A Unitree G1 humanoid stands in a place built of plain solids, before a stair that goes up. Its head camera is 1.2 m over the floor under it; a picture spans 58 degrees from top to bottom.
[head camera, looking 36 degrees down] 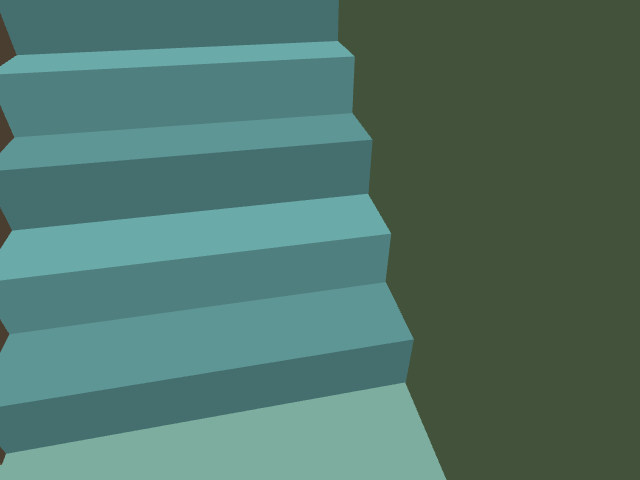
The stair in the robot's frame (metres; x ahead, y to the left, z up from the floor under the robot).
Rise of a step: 0.21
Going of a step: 0.26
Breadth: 1.19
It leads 11 degrees to the left of straight ahead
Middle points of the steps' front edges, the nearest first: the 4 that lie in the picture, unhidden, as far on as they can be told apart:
0.75 0.30 0.21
1.00 0.35 0.41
1.25 0.40 0.62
1.51 0.46 0.83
